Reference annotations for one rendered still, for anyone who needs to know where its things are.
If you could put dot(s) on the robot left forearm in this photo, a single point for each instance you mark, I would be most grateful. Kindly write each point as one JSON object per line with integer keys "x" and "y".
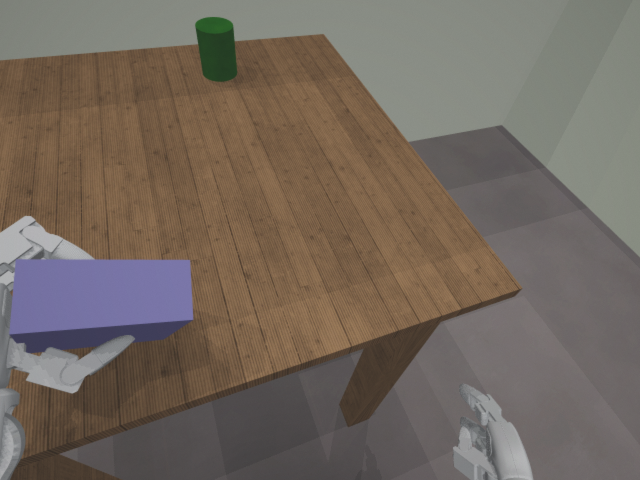
{"x": 12, "y": 435}

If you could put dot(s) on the table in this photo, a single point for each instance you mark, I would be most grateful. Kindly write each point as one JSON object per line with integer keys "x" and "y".
{"x": 312, "y": 226}

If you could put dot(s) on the left robot hand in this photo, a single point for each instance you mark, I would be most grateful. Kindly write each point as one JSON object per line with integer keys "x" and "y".
{"x": 54, "y": 368}

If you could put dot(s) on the sponge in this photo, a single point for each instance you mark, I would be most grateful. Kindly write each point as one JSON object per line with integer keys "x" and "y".
{"x": 78, "y": 303}

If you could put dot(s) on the right robot hand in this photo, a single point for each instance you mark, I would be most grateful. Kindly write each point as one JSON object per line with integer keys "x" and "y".
{"x": 499, "y": 452}

